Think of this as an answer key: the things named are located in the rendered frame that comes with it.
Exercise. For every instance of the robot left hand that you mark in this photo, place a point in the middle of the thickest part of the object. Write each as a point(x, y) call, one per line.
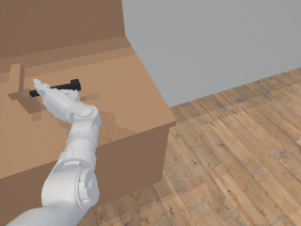
point(57, 101)

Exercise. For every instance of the left robot upper arm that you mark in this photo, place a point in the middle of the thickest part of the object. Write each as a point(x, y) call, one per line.
point(66, 197)

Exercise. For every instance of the counter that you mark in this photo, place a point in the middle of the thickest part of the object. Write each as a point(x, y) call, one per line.
point(56, 41)

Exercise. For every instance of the tap lever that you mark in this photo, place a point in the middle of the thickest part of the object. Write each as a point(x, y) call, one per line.
point(74, 85)

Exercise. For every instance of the robot left forearm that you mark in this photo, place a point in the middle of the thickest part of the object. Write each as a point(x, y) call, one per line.
point(82, 141)

